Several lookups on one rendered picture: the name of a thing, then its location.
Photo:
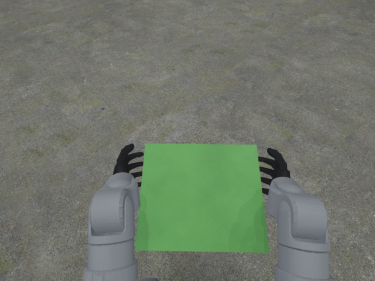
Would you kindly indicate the robot right forearm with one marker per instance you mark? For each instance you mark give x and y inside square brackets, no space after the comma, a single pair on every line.
[302,232]

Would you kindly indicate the right robot hand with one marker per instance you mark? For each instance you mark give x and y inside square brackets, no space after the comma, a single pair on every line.
[279,167]

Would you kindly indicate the carton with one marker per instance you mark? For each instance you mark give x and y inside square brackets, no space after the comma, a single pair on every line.
[201,198]

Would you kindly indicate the robot left forearm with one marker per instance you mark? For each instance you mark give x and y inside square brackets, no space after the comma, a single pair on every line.
[111,231]

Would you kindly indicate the left robot hand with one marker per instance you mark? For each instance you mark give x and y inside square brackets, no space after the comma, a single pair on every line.
[123,160]

